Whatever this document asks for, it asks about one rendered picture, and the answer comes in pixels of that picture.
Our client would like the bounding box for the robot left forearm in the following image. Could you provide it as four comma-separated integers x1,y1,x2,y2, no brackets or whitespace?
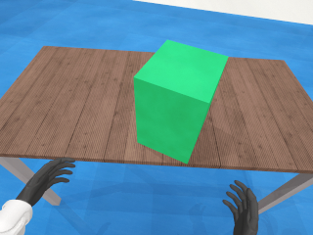
0,199,33,235

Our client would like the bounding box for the table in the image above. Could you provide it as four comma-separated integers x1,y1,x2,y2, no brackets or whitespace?
0,45,313,214

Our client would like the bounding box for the carton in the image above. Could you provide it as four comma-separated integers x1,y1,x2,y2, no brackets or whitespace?
133,39,229,164

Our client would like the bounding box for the robot right hand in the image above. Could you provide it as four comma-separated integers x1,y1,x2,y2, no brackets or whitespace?
222,180,259,235

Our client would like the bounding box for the robot left hand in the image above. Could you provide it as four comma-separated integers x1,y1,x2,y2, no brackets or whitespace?
16,157,75,207

